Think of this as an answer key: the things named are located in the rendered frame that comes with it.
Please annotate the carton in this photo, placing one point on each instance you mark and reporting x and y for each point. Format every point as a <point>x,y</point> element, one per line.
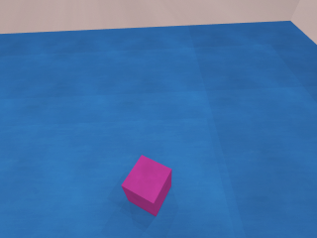
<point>148,184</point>

